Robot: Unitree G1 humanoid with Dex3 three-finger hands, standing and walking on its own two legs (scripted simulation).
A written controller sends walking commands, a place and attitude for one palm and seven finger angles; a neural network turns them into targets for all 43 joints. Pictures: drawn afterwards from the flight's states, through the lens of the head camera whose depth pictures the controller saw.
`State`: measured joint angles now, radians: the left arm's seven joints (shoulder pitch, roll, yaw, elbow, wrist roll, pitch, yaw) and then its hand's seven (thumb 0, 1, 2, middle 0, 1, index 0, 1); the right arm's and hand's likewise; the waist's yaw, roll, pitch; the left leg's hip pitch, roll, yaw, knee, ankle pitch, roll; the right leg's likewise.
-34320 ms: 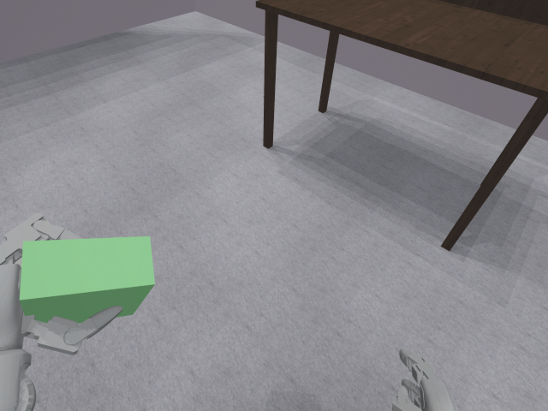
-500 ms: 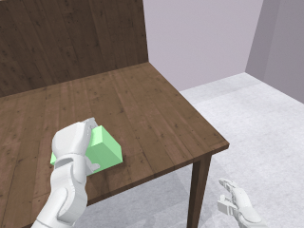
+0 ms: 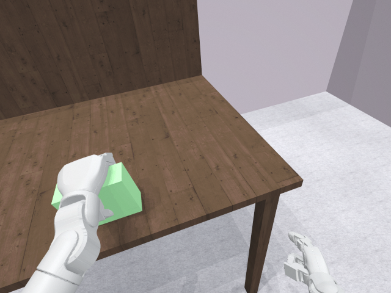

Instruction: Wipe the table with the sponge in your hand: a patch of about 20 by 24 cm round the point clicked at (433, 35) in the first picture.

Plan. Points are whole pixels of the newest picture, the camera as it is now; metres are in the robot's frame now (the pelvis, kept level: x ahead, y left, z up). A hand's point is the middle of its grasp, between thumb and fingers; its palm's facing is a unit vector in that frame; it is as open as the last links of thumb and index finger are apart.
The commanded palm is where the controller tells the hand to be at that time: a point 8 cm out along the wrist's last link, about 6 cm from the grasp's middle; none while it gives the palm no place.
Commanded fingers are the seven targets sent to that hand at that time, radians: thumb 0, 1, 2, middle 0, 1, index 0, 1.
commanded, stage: wipe forward along the middle lane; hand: left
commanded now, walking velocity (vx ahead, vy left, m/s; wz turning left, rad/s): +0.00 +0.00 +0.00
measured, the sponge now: (104, 202) +0.27 +0.24 +0.08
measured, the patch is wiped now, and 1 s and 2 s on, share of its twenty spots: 0.90 0.90 0.95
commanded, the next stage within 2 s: slide back across to the first lane in 1.48 s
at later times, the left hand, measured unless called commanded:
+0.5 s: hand (95, 179) +0.30 +0.27 +0.11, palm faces +0.01 -0.06 -1.00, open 9.8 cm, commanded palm +0.29 +0.28 +0.15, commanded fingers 0.00 0.10 1.30 -1.20 -1.60 -1.20 -1.60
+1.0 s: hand (93, 162) +0.36 +0.31 +0.11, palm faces -0.08 -0.03 -1.00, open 9.8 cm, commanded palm +0.35 +0.31 +0.14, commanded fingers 0.00 0.10 1.30 -1.20 -1.60 -1.20 -1.60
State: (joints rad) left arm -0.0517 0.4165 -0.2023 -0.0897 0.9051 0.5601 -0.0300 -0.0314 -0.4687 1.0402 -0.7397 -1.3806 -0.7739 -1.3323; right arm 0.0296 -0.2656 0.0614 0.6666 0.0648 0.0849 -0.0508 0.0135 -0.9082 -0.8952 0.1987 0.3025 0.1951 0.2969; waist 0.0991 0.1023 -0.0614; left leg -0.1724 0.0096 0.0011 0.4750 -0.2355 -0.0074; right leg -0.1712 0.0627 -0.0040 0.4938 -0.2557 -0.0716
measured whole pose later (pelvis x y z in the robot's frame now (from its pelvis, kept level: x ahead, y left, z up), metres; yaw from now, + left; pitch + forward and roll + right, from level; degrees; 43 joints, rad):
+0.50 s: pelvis +0.00 +0.00 +0.00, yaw +1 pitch -2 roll +1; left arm -0.25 0.44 -0.15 0.26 0.94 0.43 -0.03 -0.04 -0.49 1.06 -0.76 -1.37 -0.79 -1.31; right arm 0.08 -0.29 0.04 0.71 0.07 0.06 -0.07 0.01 -0.91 -0.90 0.20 0.30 0.20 0.30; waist 0.08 0.10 -0.06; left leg -0.21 0.01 -0.02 0.46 -0.22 0.00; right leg -0.20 0.06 -0.02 0.47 -0.24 -0.08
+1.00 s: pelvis -0.01 -0.01 +0.00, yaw +2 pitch +3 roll +0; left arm -0.55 0.53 -0.06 0.71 0.96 0.22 -0.02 0.01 -0.50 1.07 -0.76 -1.37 -0.80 -1.32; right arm 0.20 -0.31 0.02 0.73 0.08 0.08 -0.08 0.01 -0.91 -0.89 0.20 0.30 0.20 0.30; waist 0.02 0.08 -0.08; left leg -0.34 0.02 -0.04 0.51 -0.22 0.01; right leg -0.32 0.07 -0.04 0.49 -0.23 -0.08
